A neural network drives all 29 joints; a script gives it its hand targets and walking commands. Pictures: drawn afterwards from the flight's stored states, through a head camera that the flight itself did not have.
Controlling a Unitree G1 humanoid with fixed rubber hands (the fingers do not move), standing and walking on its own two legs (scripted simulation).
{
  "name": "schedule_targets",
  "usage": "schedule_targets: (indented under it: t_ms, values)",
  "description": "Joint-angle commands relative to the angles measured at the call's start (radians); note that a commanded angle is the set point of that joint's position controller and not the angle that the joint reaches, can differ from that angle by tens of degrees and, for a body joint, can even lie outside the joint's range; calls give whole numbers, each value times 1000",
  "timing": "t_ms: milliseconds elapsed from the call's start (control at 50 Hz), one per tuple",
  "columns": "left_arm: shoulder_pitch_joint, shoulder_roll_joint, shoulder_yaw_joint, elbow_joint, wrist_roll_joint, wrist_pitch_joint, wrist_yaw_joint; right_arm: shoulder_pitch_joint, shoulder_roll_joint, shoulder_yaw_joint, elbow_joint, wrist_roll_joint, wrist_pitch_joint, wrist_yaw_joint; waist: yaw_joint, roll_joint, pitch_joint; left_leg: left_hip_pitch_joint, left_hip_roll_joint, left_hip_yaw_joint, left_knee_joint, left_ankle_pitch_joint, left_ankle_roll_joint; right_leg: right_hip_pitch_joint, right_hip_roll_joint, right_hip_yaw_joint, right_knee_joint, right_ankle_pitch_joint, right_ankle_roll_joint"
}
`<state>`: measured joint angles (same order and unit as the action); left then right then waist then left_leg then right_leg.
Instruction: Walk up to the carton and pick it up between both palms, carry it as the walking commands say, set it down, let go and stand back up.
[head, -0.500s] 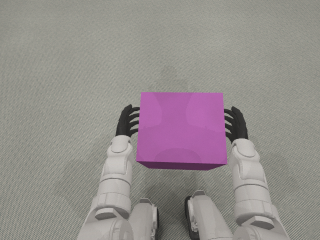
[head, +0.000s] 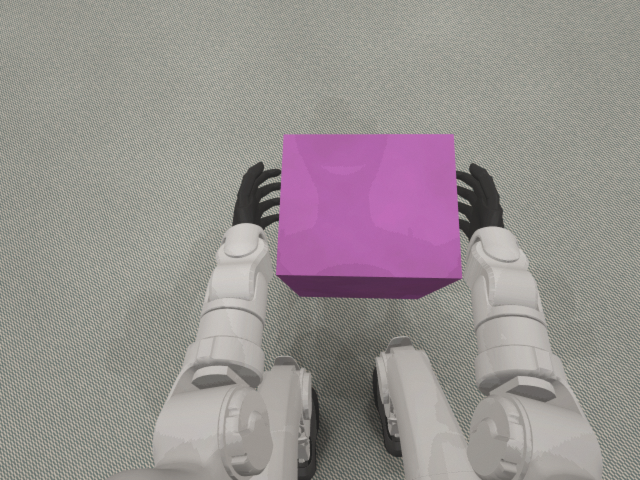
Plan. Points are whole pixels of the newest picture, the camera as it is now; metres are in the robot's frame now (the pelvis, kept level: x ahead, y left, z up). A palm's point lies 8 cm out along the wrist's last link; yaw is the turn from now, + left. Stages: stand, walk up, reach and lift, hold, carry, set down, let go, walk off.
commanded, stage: set down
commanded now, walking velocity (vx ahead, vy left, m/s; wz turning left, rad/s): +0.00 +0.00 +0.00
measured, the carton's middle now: (362, 230) +0.43 -0.06 -0.14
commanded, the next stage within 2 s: none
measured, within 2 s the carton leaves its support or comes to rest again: neither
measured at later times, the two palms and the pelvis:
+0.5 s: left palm (267, 230) +0.45 +0.08 -0.15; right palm (463, 230) +0.42 -0.21 -0.15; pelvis -0.01 -0.01 -0.07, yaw +0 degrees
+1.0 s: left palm (277, 235) +0.47 +0.08 -0.24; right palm (446, 232) +0.44 -0.22 -0.24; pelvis -0.03 -0.01 -0.14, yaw +1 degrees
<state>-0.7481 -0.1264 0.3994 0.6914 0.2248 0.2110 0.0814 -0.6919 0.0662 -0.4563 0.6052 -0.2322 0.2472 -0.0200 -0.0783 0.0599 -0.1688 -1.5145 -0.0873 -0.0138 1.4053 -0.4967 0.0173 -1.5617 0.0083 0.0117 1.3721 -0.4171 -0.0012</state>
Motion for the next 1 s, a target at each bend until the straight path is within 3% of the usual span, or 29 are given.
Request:
schedule_targets:
  t_ms: [0,360,980]
  values:
    - [-530,-961,-508,50,-86,-22,-154,-572,881,527,28,102,-27,192,-41,-26,-784,267,-109,-45,-139,180,-35,510,124,1,-75,226,15]
    - [-660,-901,-518,39,-121,-23,-121,-686,840,528,42,143,-27,170,-42,-27,-883,94,-125,-10,53,177,-40,365,135,-11,96,252,28]
    - [-952,-830,-454,67,-164,17,-140,-977,756,499,92,179,6,187,-44,-32,-937,-167,-124,37,315,106,-35,163,121,-34,336,201,20]
